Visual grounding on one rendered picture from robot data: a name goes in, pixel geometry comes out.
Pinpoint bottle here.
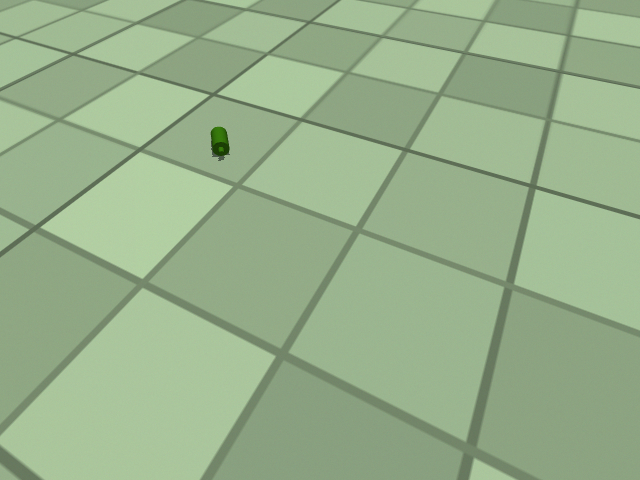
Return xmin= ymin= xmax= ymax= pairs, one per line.
xmin=211 ymin=127 xmax=230 ymax=156

